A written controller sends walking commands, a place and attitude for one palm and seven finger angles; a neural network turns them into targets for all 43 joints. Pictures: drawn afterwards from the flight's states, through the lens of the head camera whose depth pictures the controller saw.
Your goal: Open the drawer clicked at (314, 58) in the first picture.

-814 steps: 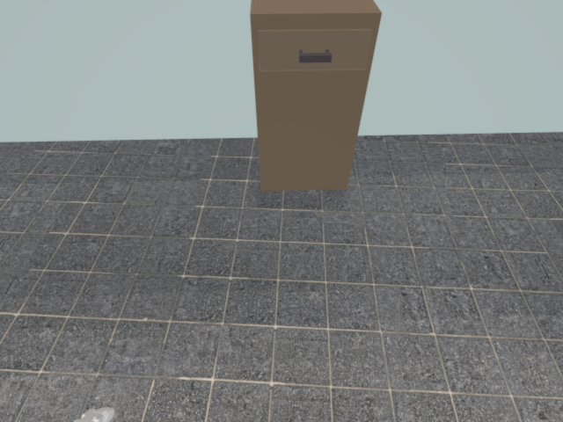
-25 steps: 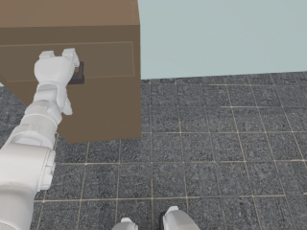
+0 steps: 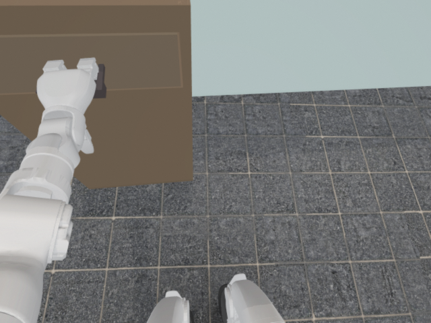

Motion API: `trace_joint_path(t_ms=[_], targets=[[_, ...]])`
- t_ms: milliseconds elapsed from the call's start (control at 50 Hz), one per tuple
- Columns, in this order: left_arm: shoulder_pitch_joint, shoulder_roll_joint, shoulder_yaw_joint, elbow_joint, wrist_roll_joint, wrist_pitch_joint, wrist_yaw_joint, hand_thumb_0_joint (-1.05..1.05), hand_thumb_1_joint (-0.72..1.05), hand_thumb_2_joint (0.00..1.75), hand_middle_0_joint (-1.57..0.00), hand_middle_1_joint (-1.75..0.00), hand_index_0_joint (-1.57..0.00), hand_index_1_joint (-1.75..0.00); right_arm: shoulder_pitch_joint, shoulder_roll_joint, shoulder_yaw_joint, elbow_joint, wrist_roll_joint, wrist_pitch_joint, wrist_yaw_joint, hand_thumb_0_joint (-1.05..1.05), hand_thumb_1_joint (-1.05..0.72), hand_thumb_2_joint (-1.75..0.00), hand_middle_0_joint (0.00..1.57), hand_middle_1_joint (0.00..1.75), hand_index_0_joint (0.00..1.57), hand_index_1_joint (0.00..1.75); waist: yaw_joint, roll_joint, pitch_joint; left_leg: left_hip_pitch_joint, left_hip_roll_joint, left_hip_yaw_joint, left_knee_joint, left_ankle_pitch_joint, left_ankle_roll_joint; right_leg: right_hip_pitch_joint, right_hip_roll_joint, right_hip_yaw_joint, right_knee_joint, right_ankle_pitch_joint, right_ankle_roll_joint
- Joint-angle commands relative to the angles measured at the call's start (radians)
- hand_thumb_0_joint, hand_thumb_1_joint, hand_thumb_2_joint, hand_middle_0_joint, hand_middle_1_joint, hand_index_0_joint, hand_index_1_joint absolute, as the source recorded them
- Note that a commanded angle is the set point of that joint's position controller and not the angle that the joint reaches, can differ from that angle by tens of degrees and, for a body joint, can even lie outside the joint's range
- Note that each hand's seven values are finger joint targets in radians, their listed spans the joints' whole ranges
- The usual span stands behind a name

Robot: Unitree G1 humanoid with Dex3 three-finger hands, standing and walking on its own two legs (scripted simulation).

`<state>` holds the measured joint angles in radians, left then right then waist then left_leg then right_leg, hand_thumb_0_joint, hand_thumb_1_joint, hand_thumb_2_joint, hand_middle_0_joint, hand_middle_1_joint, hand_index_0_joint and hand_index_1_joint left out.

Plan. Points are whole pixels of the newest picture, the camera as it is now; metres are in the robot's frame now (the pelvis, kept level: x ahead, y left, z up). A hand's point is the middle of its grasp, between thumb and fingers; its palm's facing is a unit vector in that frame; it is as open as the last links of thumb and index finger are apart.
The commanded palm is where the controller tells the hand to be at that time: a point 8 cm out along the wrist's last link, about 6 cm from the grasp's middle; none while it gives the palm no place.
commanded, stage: lower the fingers behind the handle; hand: left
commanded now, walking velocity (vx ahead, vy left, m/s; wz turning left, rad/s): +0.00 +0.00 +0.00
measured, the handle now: (73, 80) +0.58 +0.22 +0.02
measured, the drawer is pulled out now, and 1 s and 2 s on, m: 0.00 0.00 0.03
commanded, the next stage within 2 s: close the thumb around the handle in 0.20 s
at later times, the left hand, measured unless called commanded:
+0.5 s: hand (80, 108) +0.53 +0.22 +0.00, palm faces -0.08 -0.03 -1.00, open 12.8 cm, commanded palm +0.51 +0.19 +0.06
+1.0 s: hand (79, 108) +0.52 +0.22 +0.00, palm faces -0.09 -0.02 -1.00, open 6.1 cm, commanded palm +0.51 +0.19 +0.06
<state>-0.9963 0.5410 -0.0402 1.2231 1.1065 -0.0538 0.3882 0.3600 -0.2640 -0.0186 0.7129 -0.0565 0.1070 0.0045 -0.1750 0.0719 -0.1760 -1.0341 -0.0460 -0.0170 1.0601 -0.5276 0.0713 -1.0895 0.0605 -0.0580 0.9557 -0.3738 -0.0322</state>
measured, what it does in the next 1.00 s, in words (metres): stands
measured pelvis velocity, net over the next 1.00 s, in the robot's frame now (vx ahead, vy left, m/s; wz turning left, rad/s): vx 0.02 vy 0.00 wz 0.00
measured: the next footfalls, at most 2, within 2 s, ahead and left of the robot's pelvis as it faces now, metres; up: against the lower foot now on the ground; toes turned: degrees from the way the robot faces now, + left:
none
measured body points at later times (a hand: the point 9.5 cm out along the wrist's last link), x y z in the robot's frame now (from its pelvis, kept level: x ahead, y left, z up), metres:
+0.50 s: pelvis +0.01 +0.00 +0.01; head +0.16 +0.00 +0.43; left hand +0.52 +0.22 +0.06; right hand -0.02 -0.27 -0.12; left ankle -0.03 +0.07 -0.66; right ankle +0.03 -0.11 -0.66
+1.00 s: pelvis +0.02 +0.00 +0.01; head +0.16 +0.00 +0.44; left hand +0.52 +0.21 +0.06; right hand +0.01 -0.27 -0.12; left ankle -0.03 +0.07 -0.66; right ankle +0.03 -0.11 -0.66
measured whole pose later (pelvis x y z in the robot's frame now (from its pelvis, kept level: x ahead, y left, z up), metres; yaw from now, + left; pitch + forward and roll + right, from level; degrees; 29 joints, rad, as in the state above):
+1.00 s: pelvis +0.02 +0.00 +0.01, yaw +0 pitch +28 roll -3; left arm -0.90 0.51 -0.04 1.15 1.10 -0.07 0.39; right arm 0.36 -0.26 -0.03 0.71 -0.06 0.11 0.01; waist -0.14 0.08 -0.18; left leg -0.95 -0.04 -0.01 0.99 -0.53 0.07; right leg -1.01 0.07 -0.05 0.90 -0.38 -0.03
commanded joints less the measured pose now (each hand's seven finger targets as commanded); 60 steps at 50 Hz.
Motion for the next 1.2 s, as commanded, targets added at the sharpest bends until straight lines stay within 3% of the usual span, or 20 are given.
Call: trace_joint_path(t_ms=[0, 60, 280, 300, 380, 460, 560, 620, 660, 680, 720, 760, 780, 800, 820, 840, 920, 1060, 1120, 1180], targets=[[-0.457, 0.218, 0.035, -0.157, -0.004, 0.008, 0.005, 0.0, -0.5, 0.3, -0.3, -1.2, -0.3, -1.2, 0.21, -0.184, -0.057, -0.021, 0.005, -0.003, -0.018, 0.0, -0.9, -0.9, 0.2, 0.3, 0.2, 0.3, -0.06, 0.061, -0.482, 0.342, 0.042, -0.065, -0.107, 0.547, -0.042, 0.304, 0.002, 0.032, -0.079, 0.306, -0.007], [-0.41, 0.262, 0.06, -0.163, -0.007, -0.011, -0.019, 0.0, -0.5, 0.3, -0.3, -1.2, -0.3, -1.2, 0.209, -0.183, -0.049, -0.033, 0.005, -0.006, -0.024, 0.0, -0.9, -0.9, 0.2, 0.3, 0.2, 0.3, -0.037, 0.069, -0.498, 0.315, 0.034, -0.053, -0.112, 0.52, -0.031, 0.35, 0.0, 0.042, -0.079, 0.318, -0.008], [-0.375, 0.219, 0.057, -0.224, -0.01, -0.066, 0.006, 0.0, -0.5, 0.3, -0.3, -1.2, -0.3, -1.2, 0.22, -0.178, -0.065, -0.029, 0.001, -0.015, -0.021, 0.0, -0.9, -0.9, 0.2, 0.3, 0.2, 0.3, -0.027, 0.075, -0.51, 0.369, 0.047, -0.064, -0.103, 0.595, -0.045, 0.314, 0.004, 0.036, -0.072, 0.335, -0.008], [-0.365, 0.24, 0.081, -0.233, -0.014, -0.067, 0.01, 0.0, -0.44, 0.32, -0.3, -1.21, -0.3, -1.21, 0.215, -0.181, -0.065, -0.025, 0.001, -0.013, -0.02, 0.0, -0.9, -0.9, 0.2, 0.3, 0.2, 0.3, -0.016, 0.082, -0.531, 0.381, 0.048, -0.065, -0.099, 0.629, -0.049, 0.321, 0.003, 0.036, -0.065, 0.352, -0.009], [-0.339, 0.19, 0.058, -0.263, -0.016, -0.06, 0.02, 0.0, -0.22, 0.42, -0.32, -1.23, -0.32, -1.23, 0.219, -0.173, -0.073, -0.023, -0.002, -0.01, -0.013, 0.0, -0.9, -0.9, 0.2, 0.3, 0.2, 0.3, -0.009, 0.102, -0.557, 0.444, 0.056, -0.072, -0.103, 0.72, -0.059, 0.333, 0.005, 0.034, -0.076, 0.386, -0.007], [-0.326, 0.161, 0.038, -0.226, -0.011, -0.041, 0.029, 0.0, 0.0, 0.52, -0.34, -1.25, -0.34, -1.25, 0.211, -0.173, -0.073, -0.014, 0.001, -0.003, -0.01, 0.0, -0.9, -0.9, 0.2, 0.3, 0.2, 0.3, -0.02, 0.063, -0.487, 0.417, 0.054, -0.07, -0.117, 0.681, -0.056, 0.325, 0.007, 0.03, -0.091, 0.369, -0.006], [-0.348, 0.159, 0.037, -0.25, -0.007, -0.037, 0.03, 0.0, 0.28, 0.64, -0.36, -1.28, -0.36, -1.28, 0.208, -0.171, -0.076, -0.014, -0.002, -0.002, -0.01, 0.0, -0.9, -0.9, 0.2, 0.3, 0.2, 0.3, -0.018, 0.082, -0.511, 0.456, 0.056, -0.071, -0.117, 0.725, -0.061, 0.329, 0.007, 0.031, -0.091, 0.383, -0.007], [-0.336, 0.104, 0.001, -0.238, -0.01, -0.038, 0.025, 0.0, 0.45, 0.71, -0.37, -1.3, -0.37, -1.3, 0.205, -0.163, -0.078, -0.016, -0.002, -0.001, -0.009, 0.0, -0.9, -0.9, 0.2, 0.3, 0.2, 0.3, -0.03, 0.078, -0.491, 0.47, 0.06, -0.076, -0.114, 0.749, -0.064, 0.309, 0.007, 0.028, -0.095, 0.383, -0.005], [-0.32, 0.146, 0.036, -0.243, -0.011, -0.039, 0.024, 0.0, 0.56, 0.76, -0.38, -1.31, -0.38, -1.31, 0.203, -0.169, -0.075, -0.015, -0.003, 0.001, -0.01, 0.0, -0.9, -0.9, 0.2, 0.3, 0.2, 0.3, -0.012, 0.079, -0.495, 0.458, 0.057, -0.069, -0.117, 0.739, -0.061, 0.329, 0.007, 0.031, -0.093, 0.389, -0.007], [-0.34, 0.124, 0.014, -0.254, -0.011, -0.043, 0.023, 0.0, 0.62, 0.78, -0.38, -1.32, -0.38, -1.32, 0.201, -0.164, -0.075, -0.02, -0.003, 0.0, -0.01, 0.0, -0.9, -0.9, 0.2, 0.3, 0.2, 0.3, -0.023, 0.077, -0.503, 0.461, 0.057, -0.071, -0.119, 0.734, -0.06, 0.333, 0.006, 0.032, -0.094, 0.392, -0.006], [-0.315, 0.108, 0.012, -0.261, -0.013, -0.05, 0.022, 0.0, 0.73, 0.83, -0.39, -1.33, -0.39, -1.33, 0.202, -0.161, -0.078, -0.024, -0.004, 0.0, -0.008, 0.0, -0.9, -0.9, 0.2, 0.3, 0.2, 0.3, -0.011, 0.095, -0.515, 0.475, 0.057, -0.069, -0.116, 0.773, -0.062, 0.341, 0.006, 0.035, -0.092, 0.41, -0.007], [-0.318, 0.105, 0.009, -0.249, -0.013, -0.047, 0.021, 0.0, 0.84, 0.88, -0.4, -1.34, -0.4, -1.34, 0.198, -0.162, -0.078, -0.02, -0.003, 0.002, -0.009, 0.0, -0.9, -0.9, 0.2, 0.3, 0.2, 0.3, -0.023, 0.055, -0.484, 0.454, 0.058, -0.066, -0.117, 0.738, -0.058, 0.335, 0.007, 0.033, -0.096, 0.399, -0.005], [-0.305, 0.131, 0.027, -0.244, -0.012, -0.047, 0.022, 0.0, 0.9, 0.9, -0.4, -1.35, -0.4, -1.35, 0.196, -0.163, -0.076, -0.021, -0.002, 0.002, -0.009, 0.0, -0.9, -0.9, 0.2, 0.3, 0.2, 0.3, -0.011, 0.061, -0.486, 0.428, 0.05, -0.054, -0.119, 0.706, -0.052, 0.357, 0.005, 0.037, -0.097, 0.402, -0.007], [-0.327, 0.132, 0.023, -0.244, -0.01, -0.047, 0.022, 0.0, 0.9, 0.9, -0.4, -1.35, -0.4, -1.35, 0.196, -0.163, -0.077, -0.017, -0.004, 0.002, -0.01, 0.0, -0.9, -0.9, 0.2, 0.3, 0.2, 0.3, -0.022, 0.056, -0.489, 0.434, 0.053, -0.061, -0.119, 0.724, -0.054, 0.352, 0.004, 0.039, -0.094, 0.413, -0.007], [-0.316, 0.116, 0.014, -0.241, -0.01, -0.046, 0.022, 0.0, 0.9, 0.9, -0.4, -1.35, -0.4, -1.35, 0.202, -0.161, -0.076, -0.021, -0.003, 0.002, -0.01, 0.0, -0.9, -0.9, 0.2, 0.3, 0.2, 0.3, -0.018, 0.055, -0.491, 0.431, 0.051, -0.063, -0.119, 0.72, -0.053, 0.354, 0.004, 0.036, -0.092, 0.408, -0.006], [-0.314, 0.144, 0.035, -0.247, -0.011, -0.047, 0.023, 0.0, 0.9, 0.9, -0.4, -1.35, -0.4, -1.35, 0.199, -0.164, -0.076, -0.018, -0.003, 0.003, -0.009, 0.0, -0.9, -0.9, 0.2, 0.3, 0.2, 0.3, -0.011, 0.067, -0.487, 0.436, 0.053, -0.063, -0.12, 0.735, -0.055, 0.351, 0.004, 0.037, -0.091, 0.413, -0.007], [-0.323, 0.101, 0.004, -0.27, -0.008, -0.049, 0.027, 0.0, 0.9, 0.9, -0.4, -1.35, -0.4, -1.35, 0.197, -0.157, -0.081, -0.022, -0.004, 0.003, -0.006, 0.0, -0.9, -0.9, 0.2, 0.3, 0.2, 0.3, -0.014, 0.093, -0.507, 0.473, 0.057, -0.069, -0.116, 0.777, -0.064, 0.335, 0.005, 0.035, -0.09, 0.413, -0.006], [-0.312, 0.127, 0.027, -0.257, -0.016, -0.04, 0.025, 0.0, 0.9, 0.9, -0.4, -1.35, -0.4, -1.35, 0.2, -0.163, -0.08, -0.016, -0.002, 0.003, -0.008, 0.0, -0.9, -0.9, 0.2, 0.3, 0.2, 0.3, -0.014, 0.059, -0.499, 0.456, 0.056, -0.065, -0.125, 0.747, -0.056, 0.358, 0.005, 0.036, -0.097, 0.415, -0.005], [-0.252, 0.118, 0.037, -0.284, -0.025, -0.049, 0.022, 0.0, 0.9, 0.9, -0.4, -1.35, -0.4, -1.35, 0.2, -0.159, -0.082, -0.025, -0.005, 0.003, -0.004, 0.0, -0.9, -0.9, 0.2, 0.3, 0.2, 0.3, 0.014, 0.091, -0.546, 0.495, 0.058, -0.063, -0.127, 0.813, -0.061, 0.387, 0.005, 0.037, -0.095, 0.443, -0.006], [-0.164, 0.088, 0.029, -0.316, -0.036, -0.061, 0.015, 0.0, 0.9, 0.9, -0.4, -1.35, -0.4, -1.35, 0.182, -0.154, -0.083, -0.039, -0.001, 0.006, -0.001, 0.0, -0.9, -0.9, 0.2, 0.3, 0.2, 0.3, 0.036, 0.075, -0.541, 0.492, 0.058, -0.052, -0.14, 0.8, -0.055, 0.428, 0.004, 0.042, -0.11, 0.461, -0.006]])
